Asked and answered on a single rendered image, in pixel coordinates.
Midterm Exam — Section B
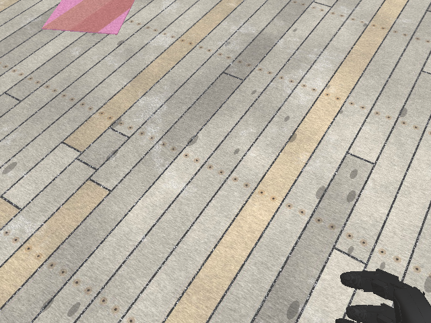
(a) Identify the robot right hand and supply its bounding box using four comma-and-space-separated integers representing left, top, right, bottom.
335, 268, 431, 323

